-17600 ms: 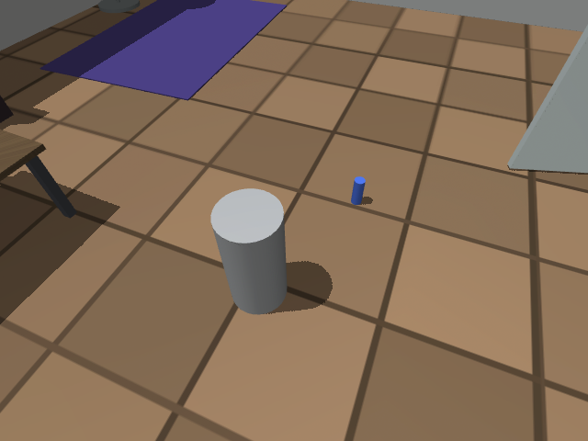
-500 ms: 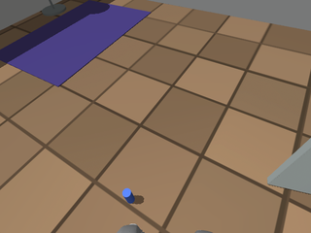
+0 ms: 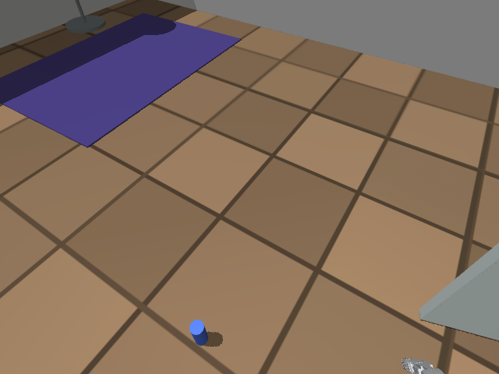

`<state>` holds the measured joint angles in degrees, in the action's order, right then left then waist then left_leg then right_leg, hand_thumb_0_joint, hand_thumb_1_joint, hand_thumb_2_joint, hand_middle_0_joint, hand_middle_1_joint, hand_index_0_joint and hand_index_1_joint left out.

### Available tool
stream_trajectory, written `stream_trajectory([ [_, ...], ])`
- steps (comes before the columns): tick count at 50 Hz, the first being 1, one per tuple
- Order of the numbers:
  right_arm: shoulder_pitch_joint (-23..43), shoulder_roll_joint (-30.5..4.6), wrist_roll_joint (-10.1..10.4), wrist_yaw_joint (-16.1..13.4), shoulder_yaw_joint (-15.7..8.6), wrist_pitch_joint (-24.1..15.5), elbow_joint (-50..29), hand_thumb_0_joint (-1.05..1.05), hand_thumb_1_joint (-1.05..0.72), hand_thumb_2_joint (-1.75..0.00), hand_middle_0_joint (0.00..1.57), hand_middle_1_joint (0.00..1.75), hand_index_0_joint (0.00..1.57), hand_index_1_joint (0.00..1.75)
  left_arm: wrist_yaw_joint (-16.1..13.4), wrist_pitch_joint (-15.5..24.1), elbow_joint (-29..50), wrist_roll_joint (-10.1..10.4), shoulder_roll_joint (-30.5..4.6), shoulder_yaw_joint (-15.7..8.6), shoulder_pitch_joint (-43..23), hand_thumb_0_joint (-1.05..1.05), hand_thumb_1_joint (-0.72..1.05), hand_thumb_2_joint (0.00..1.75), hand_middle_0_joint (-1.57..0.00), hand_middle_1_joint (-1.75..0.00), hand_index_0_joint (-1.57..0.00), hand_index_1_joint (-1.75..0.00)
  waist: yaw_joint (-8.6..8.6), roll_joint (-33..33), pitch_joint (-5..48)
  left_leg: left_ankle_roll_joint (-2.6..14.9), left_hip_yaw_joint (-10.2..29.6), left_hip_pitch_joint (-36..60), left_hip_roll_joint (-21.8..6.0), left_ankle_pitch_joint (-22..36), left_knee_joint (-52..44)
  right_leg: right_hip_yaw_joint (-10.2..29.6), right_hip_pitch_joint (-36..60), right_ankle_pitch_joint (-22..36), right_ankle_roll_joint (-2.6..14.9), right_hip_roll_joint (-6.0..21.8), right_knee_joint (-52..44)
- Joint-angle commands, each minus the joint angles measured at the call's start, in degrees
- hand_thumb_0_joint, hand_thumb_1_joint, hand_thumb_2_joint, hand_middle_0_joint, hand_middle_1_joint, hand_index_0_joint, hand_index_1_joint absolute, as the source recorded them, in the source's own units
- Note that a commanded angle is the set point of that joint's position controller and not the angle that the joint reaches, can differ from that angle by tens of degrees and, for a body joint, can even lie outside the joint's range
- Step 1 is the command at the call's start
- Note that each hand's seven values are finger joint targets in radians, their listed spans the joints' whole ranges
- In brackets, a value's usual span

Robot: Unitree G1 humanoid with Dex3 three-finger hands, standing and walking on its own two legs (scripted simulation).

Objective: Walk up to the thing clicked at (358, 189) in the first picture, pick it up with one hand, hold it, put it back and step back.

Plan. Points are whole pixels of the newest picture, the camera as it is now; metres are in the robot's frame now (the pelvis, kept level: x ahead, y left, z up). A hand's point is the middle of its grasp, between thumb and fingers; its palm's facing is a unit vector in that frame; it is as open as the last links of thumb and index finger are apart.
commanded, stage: walk up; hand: left
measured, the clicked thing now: (199, 333) +0.37 +0.20 -0.70
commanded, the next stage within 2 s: stand in 0.86 s
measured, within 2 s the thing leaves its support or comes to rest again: neither
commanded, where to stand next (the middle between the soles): +0.05 -0.01 m, yaw -3 degrees
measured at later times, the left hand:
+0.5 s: hand out of the picture +0.11 +0.25 -0.14, palm faces -0.03 -0.94 -0.34, open 7.4 cm
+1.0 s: hand out of the picture +0.10 +0.25 -0.14, palm faces -0.03 -0.94 -0.35, open 7.4 cm
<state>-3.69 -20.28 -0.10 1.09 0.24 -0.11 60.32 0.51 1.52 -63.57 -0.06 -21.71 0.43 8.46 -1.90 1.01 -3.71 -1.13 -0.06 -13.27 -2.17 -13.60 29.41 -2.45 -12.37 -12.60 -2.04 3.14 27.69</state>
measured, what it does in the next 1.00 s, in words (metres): stands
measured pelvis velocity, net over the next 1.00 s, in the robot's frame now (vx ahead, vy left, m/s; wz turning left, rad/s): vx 0.02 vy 0.00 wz -0.02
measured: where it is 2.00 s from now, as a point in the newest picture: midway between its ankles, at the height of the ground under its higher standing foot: outside the picture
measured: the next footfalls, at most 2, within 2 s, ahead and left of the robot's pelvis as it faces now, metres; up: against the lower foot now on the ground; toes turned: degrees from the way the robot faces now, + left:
none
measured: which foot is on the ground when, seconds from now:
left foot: down 0.00-1.00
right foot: down 0.00-1.00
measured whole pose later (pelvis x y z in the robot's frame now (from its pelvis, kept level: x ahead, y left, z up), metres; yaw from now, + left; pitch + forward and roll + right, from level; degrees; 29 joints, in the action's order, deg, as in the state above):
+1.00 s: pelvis +0.02 +0.00 +0.01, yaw -1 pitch -2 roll +0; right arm -4.8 -19.9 -1.0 0.7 -0.5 -0.3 65.7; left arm 0.7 0.3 -66.3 -0.8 -20.2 -0.6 4.7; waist 0.0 0.5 -3.1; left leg -1.5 -1.3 -7.1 -1.9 -9.5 18.8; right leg -1.7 -7.6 -9.4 -2.1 3.2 19.3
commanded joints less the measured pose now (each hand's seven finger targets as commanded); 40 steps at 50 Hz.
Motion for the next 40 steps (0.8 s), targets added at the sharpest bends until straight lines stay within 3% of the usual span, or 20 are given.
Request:
stream_trajectory([
  [1,2.9,-12.6,0.5,-0.7,-3.1,-0.9,-2.0,0.0,-0.9,-0.9,0.2,0.3,0.2,0.3,-0.9,1.6,2.2,0.3,-11.9,-2.2,-3.8,0.0,0.9,0.9,-0.2,-0.3,-0.2,-0.3,1.67,-1.3,5.8,3.58,5.2,3.7,-4.9,5.4,-7.7,6.0,0.9,6.4,3.01,4.7,-6.9],
  [9,3.7,-12.2,0.3,-0.5,-3.0,-0.5,0.5,0.0,-0.9,-0.9,0.2,0.3,0.2,0.3,-1.0,1.4,0.6,-0.2,-11.7,-2.3,-5.5,0.0,0.9,0.9,-0.2,-0.3,-0.2,-0.3,1.66,-3.6,6.8,2.83,4.1,7.1,-4.6,8.7,-9.4,6.0,2.7,7.7,2.67,5.5,-10.1],
  [26,2.3,-12.3,-0.2,-0.7,-2.8,-0.9,2.6,0.0,-0.9,-0.9,0.2,0.3,0.2,0.3,-0.9,0.6,0.4,-0.4,-11.0,-3.1,-7.5,0.0,0.9,0.9,-0.2,-0.3,-0.2,-0.3,1.61,-0.3,4.7,2.17,4.3,4.0,-4.9,4.1,-13.9,5.3,5.5,5.9,2.33,4.6,-11.1],
  [35,0.9,-12.2,-0.2,-0.9,-3.1,-1.0,2.7,0.0,-0.9,-0.9,0.2,0.3,0.2,0.3,-0.9,0.4,0.6,-0.3,-10.4,-3.1,-8.0,0.0,0.9,0.9,-0.2,-0.3,-0.2,-0.3,1.94,-0.4,6.3,2.34,3.8,5.5,-5.2,8.0,-13.2,5.2,6.3,7.6,2.47,4.6,-10.5],
  [40,1.1,-12.2,-0.1,-0.9,-3.1,-0.8,2.3,0.0,-0.9,-0.9,0.2,0.3,0.2,0.3,-0.9,0.4,0.4,-0.5,-10.5,-3.1,-7.8,0.0,0.9,0.9,-0.2,-0.3,-0.2,-0.3,2.03,-1.4,4.9,2.38,3.7,5.3,-4.8,6.7,-13.1,5.4,5.2,7.2,2.17,4.6,-11.2],
])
